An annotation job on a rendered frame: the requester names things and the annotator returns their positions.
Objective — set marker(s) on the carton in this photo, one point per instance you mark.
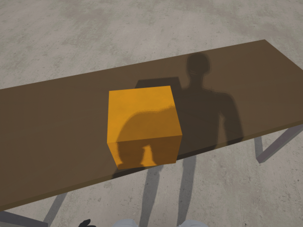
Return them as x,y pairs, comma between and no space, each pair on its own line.
143,127

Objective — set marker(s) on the table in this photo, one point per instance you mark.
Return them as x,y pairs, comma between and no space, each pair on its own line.
53,133

